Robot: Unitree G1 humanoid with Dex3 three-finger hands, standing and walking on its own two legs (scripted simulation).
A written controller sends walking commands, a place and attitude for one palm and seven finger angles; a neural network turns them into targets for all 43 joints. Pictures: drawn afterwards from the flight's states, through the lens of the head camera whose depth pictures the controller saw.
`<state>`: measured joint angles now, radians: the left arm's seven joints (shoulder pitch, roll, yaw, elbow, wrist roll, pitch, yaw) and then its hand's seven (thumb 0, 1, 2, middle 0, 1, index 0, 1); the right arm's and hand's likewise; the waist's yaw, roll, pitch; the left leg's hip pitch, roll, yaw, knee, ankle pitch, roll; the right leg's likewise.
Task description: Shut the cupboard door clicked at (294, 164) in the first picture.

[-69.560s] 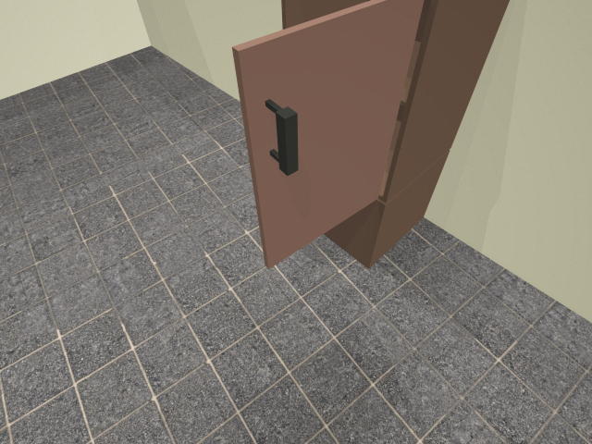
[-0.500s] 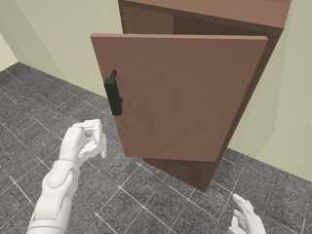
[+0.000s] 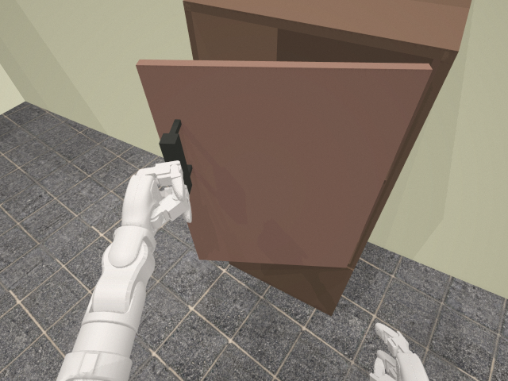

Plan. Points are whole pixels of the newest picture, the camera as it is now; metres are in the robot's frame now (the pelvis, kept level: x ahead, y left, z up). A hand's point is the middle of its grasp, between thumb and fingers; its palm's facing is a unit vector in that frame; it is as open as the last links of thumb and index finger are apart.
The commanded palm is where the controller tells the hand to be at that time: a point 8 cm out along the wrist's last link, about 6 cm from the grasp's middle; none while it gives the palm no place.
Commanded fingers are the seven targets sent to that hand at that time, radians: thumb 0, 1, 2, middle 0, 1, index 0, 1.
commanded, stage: bring the fist close to the handle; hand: left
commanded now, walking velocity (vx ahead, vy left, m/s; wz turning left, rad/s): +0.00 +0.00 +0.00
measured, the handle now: (180, 157) +0.46 +0.17 +0.10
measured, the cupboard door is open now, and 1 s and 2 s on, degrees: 25 21 12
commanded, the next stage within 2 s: push the door shut along its arc in 0.50 s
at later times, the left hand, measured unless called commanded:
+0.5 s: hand (194, 195) +0.37 +0.12 +0.11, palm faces +0.00 -1.00 -0.02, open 3.1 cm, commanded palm +0.34 +0.17 +0.11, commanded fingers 0.00 0.90 0.90 -1.30 -1.50 -1.30 -1.50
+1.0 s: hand (198, 175) +0.40 +0.12 +0.11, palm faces -0.10 -1.00 -0.02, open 3.1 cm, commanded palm +0.39 +0.17 +0.11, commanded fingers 0.00 0.90 0.90 -1.30 -1.50 -1.30 -1.50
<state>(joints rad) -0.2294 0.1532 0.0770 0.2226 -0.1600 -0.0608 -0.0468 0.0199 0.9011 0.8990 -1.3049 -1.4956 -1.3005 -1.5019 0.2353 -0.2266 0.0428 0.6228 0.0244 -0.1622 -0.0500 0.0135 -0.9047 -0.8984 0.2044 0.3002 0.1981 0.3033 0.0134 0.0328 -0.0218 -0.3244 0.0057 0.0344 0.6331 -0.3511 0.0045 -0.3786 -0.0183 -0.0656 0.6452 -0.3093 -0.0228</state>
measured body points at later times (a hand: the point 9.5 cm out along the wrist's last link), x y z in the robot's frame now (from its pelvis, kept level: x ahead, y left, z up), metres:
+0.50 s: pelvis -0.01 -0.01 +0.00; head +0.01 -0.03 +0.45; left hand +0.36 +0.18 +0.11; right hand +0.11 -0.26 -0.11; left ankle -0.01 +0.12 -0.72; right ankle +0.02 -0.10 -0.72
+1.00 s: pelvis -0.02 +0.00 +0.00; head +0.02 -0.01 +0.44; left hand +0.40 +0.18 +0.12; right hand +0.10 -0.25 -0.12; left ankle -0.01 +0.12 -0.72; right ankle +0.02 -0.10 -0.72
